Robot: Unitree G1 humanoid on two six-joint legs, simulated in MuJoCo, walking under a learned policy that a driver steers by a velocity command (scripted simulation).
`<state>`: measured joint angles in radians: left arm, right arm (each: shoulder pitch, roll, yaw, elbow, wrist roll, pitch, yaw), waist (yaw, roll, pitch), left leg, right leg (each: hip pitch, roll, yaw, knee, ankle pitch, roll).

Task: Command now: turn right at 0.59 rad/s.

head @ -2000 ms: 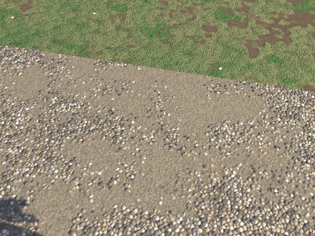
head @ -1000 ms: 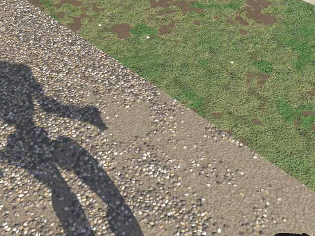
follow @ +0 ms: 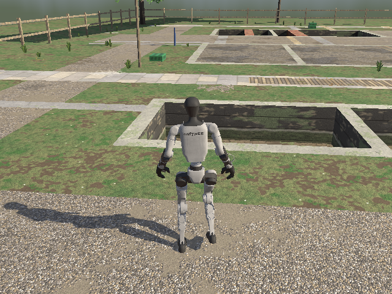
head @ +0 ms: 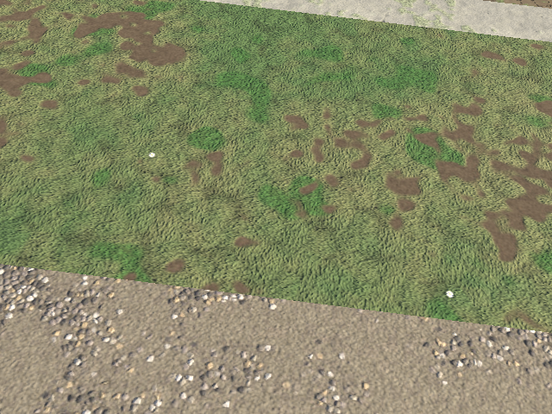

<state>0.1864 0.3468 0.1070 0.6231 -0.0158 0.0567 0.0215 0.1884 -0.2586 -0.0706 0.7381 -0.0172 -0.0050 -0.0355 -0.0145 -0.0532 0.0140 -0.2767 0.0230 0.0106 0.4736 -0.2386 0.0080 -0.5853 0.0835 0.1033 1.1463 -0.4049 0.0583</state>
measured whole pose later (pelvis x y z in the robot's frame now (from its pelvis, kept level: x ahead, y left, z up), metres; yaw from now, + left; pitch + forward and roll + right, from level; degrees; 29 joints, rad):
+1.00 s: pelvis +0.01 -0.02 -0.01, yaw -19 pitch -1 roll +0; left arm 0.22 0.24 0.05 0.73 0.01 0.03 0.01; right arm 0.17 -0.23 -0.02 0.72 -0.01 -0.02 -0.01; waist 0.01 0.00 0.03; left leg -0.23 -0.01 0.00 0.55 -0.30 0.01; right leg -0.24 0.05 0.12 0.54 -0.29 0.01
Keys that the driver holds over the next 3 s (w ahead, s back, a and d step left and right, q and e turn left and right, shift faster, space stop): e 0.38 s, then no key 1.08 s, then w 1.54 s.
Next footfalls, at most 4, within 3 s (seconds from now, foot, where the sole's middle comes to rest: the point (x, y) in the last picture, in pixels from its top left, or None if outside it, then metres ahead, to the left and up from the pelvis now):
0.28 right None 0.01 -0.15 -0.78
0.70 left None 0.09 0.08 -0.78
1.80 right None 0.08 -0.19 -0.78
2.28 left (305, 402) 0.50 -0.10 -0.78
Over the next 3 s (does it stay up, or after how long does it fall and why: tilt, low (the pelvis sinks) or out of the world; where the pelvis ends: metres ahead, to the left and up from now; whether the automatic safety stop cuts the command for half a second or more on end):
stays up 0.66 -0.31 0.00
